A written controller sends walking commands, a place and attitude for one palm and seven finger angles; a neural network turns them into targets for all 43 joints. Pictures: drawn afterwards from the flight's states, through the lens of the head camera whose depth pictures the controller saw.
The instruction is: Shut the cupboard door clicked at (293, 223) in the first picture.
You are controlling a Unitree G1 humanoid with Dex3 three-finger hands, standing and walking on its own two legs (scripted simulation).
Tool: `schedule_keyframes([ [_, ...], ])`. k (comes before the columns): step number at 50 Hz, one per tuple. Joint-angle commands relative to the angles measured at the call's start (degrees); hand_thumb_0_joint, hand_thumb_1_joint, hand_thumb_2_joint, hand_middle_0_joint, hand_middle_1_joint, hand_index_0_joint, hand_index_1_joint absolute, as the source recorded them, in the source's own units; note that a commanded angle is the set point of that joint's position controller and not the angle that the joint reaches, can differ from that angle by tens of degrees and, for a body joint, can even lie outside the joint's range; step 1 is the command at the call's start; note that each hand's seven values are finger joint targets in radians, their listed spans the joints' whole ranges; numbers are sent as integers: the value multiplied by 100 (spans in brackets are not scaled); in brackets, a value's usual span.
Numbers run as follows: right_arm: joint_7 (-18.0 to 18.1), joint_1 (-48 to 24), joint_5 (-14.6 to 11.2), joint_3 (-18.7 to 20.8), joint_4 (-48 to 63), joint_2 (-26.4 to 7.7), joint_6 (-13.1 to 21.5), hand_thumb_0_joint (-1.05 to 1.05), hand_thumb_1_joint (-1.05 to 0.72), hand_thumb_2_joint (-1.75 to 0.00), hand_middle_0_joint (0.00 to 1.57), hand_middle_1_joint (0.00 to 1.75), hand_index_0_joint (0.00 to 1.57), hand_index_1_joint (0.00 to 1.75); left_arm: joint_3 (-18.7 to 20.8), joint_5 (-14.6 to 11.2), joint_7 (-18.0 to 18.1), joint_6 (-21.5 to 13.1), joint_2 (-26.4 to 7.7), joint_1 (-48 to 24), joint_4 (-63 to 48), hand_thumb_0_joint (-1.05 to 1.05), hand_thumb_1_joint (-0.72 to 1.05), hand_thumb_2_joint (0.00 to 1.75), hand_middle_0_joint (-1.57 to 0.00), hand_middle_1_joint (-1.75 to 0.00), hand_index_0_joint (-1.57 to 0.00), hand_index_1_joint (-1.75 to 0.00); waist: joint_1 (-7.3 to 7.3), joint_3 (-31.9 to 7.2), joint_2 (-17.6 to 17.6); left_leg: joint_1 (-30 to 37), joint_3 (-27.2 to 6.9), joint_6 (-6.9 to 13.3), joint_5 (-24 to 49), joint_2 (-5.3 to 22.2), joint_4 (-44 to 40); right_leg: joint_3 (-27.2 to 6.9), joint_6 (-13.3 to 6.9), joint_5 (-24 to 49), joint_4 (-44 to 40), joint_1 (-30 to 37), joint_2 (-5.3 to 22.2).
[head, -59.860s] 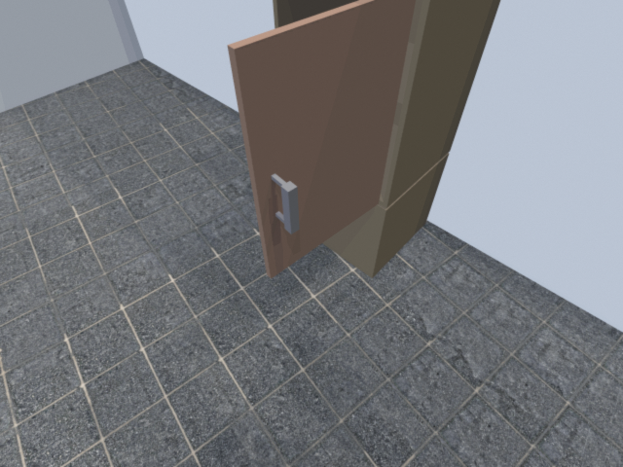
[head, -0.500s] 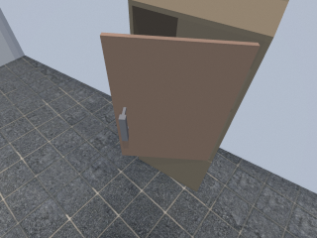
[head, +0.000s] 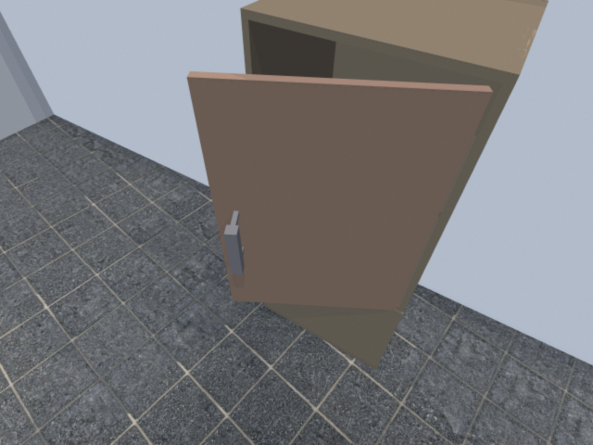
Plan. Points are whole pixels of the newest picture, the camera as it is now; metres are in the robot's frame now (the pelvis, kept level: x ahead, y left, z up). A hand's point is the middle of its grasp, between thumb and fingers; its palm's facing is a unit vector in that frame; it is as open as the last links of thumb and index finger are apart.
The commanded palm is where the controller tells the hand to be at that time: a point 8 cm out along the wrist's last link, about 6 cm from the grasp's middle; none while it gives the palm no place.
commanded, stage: look again from close up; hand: left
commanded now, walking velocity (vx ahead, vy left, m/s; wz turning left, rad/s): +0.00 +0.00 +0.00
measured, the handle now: (236, 243) +0.49 +0.15 -0.07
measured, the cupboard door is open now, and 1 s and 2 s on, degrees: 28 28 28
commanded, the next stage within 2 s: raise the hand and make a fist in 0.08 s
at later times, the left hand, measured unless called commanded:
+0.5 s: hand (202, 394) +0.19 +0.14 -0.02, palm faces +0.00 -1.00 +0.01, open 6.7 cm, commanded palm +0.12 +0.21 -0.07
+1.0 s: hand (191, 402) +0.20 +0.17 -0.08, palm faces +0.02 -1.00 +0.03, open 4.3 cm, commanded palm +0.16 +0.22 -0.07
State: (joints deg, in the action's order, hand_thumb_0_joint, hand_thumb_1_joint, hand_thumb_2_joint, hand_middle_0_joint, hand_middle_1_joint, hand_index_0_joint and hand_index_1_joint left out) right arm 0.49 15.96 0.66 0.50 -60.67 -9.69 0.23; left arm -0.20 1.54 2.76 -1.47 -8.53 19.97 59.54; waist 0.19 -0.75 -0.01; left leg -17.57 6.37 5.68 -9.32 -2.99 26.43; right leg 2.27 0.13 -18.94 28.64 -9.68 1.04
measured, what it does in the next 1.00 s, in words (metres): lowers itself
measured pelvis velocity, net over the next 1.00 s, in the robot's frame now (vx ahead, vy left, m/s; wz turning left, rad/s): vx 0.01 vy -0.04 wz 0.03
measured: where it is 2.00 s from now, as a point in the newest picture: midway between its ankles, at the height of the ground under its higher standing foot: outside the picture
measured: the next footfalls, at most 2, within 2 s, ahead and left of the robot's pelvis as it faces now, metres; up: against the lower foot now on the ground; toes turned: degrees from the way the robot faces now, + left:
none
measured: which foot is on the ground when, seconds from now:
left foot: down 0.00-1.00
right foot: down 0.00-1.00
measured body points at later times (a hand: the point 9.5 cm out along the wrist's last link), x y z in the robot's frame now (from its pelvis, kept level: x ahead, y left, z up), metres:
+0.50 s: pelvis -0.01 -0.03 -0.06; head +0.00 -0.02 +0.39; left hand +0.19 +0.19 -0.02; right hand +0.18 -0.27 -0.12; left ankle +0.06 +0.06 -0.73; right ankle +0.02 -0.11 -0.74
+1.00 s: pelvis +0.01 -0.04 -0.11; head +0.08 -0.03 +0.33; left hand +0.19 +0.22 -0.08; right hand +0.19 -0.25 -0.20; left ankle +0.06 +0.06 -0.74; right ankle +0.02 -0.11 -0.74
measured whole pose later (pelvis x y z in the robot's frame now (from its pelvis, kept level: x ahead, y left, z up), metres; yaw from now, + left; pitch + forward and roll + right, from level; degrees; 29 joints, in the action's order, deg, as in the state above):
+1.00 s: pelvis +0.01 -0.04 -0.11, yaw +2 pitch +18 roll -2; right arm 2.2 12.6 -2.8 0.3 -31.6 -9.2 9.0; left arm 11.0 -19.0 -20.5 -16.6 -13.4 26.0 -0.9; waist -0.4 -9.7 -1.3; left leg -61.0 1.7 2.8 -29.1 0.6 72.3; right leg 5.7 -3.7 -33.7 71.2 -55.5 -3.7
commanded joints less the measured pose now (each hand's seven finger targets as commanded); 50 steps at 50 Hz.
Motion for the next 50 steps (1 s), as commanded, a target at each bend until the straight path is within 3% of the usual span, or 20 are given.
schedule_keyframes([
  [1,28,153,11,49,235,-587,176,0,-90,-90,20,30,20,30,59,-42,-1,-64,-564,400,-144,0,90,90,-20,-30,-20,-30,-2,334,97,476,-1113,-181,-279,876,-668,-557,-333,376,-679,-544,455],
  [8,62,-49,-13,17,112,-647,211,0,-90,-90,20,30,20,30,50,-54,-3,-58,-703,298,-75,0,90,90,-20,-30,-20,-30,-29,239,6,674,-961,-177,562,895,-426,-594,-287,1053,-739,-262,521],
  [9,53,-188,-29,2,474,-764,138,0,-90,-90,20,30,20,30,2,38,178,-36,-597,401,20,0,90,90,-20,-30,-20,-30,-13,763,-77,338,-905,-379,320,984,165,-641,-259,731,-869,-692,552],
  [10,453,333,-234,333,2331,-1915,1172,0,-90,-90,20,30,20,30,2172,-849,232,-1511,-3643,-4293,-9693,0,90,90,-20,-30,-20,-30,997,-1254,-644,2433,-1341,-411,1097,724,50,192,-128,1464,160,-1218,-16],
  [11,495,-126,-417,-125,2143,-1142,1728,0,-90,-90,20,30,20,30,164,-905,210,-1196,-1150,-478,-8214,0,90,90,-22,-32,-22,-32,138,-2555,-2603,3356,-1666,-819,1579,1020,0,264,-200,479,1056,-1401,-222],
  [12,496,-165,-321,-58,1893,-1225,1911,0,-90,-90,20,30,20,30,502,-1074,435,-907,-1169,-260,-7968,0,90,90,-24,-34,-24,-34,-27,-2400,-2337,2863,-1833,-1199,1750,1060,-533,154,-207,8,1303,-1398,-253],
  [13,293,-187,-345,-98,1560,-904,1913,0,-90,-90,20,30,20,30,-489,-1015,359,-194,453,1355,-5738,0,90,90,-25,-36,-25,-36,181,-1208,-1523,2026,-1903,-1149,971,1024,-866,90,-127,-335,1457,-2128,-172],
  [14,106,-25,-297,141,2018,-1211,1925,0,-90,-90,20,30,20,30,-383,-1097,334,-377,93,118,-6944,0,90,90,-27,-38,-27,-38,323,-543,-1062,1218,-1891,-984,-263,913,-717,81,-161,-348,1258,-2193,-128],
  [16,50,-467,-226,224,2384,-1239,2009,0,-90,-90,20,30,20,30,-57,-1071,60,-901,37,508,-5628,0,90,90,-31,-42,-31,-42,329,512,405,-382,-1616,-760,-1758,567,75,333,-204,-430,713,-2570,-150],
  [18,-63,-563,-219,319,2713,-1141,1931,0,-90,-90,20,30,20,30,320,-1252,-484,-1664,43,1785,-4693,0,90,90,-35,-46,-35,-46,-20,316,1573,-1321,-1080,-646,-1313,294,1136,295,-216,-1049,719,-2807,-118],
  [19,-84,-730,-121,369,2866,-1163,1873,0,-90,-90,20,30,20,30,551,-1418,-864,-2129,-22,2231,-4735,0,90,90,-36,-48,-36,-48,-236,-140,1776,-1673,-865,-645,-1107,221,1607,157,-219,-1002,988,-2766,-99],
  [21,-125,-1050,-79,471,3175,-1236,1741,0,-90,-90,20,30,20,30,874,-1638,-1681,-2995,-453,1989,-4808,0,90,90,-40,-52,-40,-52,-285,-240,1866,-2574,-686,-733,-1470,120,2272,-219,-238,-1493,1437,-3095,14],
  [26,-108,-1332,-257,483,3999,-1196,1480,0,-90,-90,20,30,20,30,1248,-1779,-2320,-3219,-880,1540,-5194,0,90,90,-49,-62,-49,-62,-457,-582,87,-3488,-596,-569,-1984,22,3099,-907,-316,-2244,2154,-3620,51],
  [31,37,-906,-158,426,4056,-1039,1692,0,-90,-90,20,30,20,30,1528,-2060,-1892,-4153,-1528,29,-8364,0,90,90,-58,-72,-58,-72,-170,-2379,-1214,-2989,-935,-394,-1403,247,3884,-1089,-295,-1325,2794,-4022,-124],
  [35,194,-778,-172,345,3543,-1135,1875,0,-90,-90,20,30,20,30,768,-2072,-2200,-4382,-1048,-87,-8226,0,90,90,-66,-80,-66,-80,337,-2032,-883,-3285,-1049,-303,-1079,353,4469,-1025,-180,-615,2984,-4470,-222],
  [38,304,-597,-271,329,3439,-1167,1793,0,-90,-90,20,30,20,30,701,-2045,-2682,-3669,-998,200,-6972,0,90,90,-71,-86,-71,-86,493,-1760,-27,-3986,-1057,-259,-1190,370,4743,-1187,136,-496,2819,-4359,-137],
  [40,344,-645,-400,374,3602,-1184,1621,0,-90,-90,20,30,20,30,998,-2040,-2940,-2796,-1179,722,-6338,0,90,90,-75,-90,-75,-90,223,-1906,476,-4162,-1004,-253,-1153,377,4537,-1233,225,-555,2618,-3862,-64],
  [44,302,-908,-453,380,4092,-1010,1286,0,-90,-90,20,30,20,30,1981,-2299,-2820,-1554,-1618,1270,-6888,0,90,90,-82,-98,-82,-98,-432,-3029,490,-3837,-986,-330,-451,259,4199,-1343,442,900,2723,-2401,173],
  [47,262,-905,-328,360,4006,-785,1215,0,-90,-90,20,30,20,30,2355,-2388,-2183,-1878,-1535,1308,-7382,0,90,90,-88,-104,-88,-104,-569,-2955,356,-3744,-1021,-411,-166,318,4095,-1085,383,1987,3078,-2267,80],
  [50,181,-776,-252,367,3791,-751,1303,0,-90,-90,20,30,20,30,1787,-2241,-1892,-2630,-1047,1200,-7434,0,90,90,-93,-110,-93,-110,-343,-2383,25,-3469,-1018,-466,-129,357,3923,-569,55,1374,3343,-3274,-137],
])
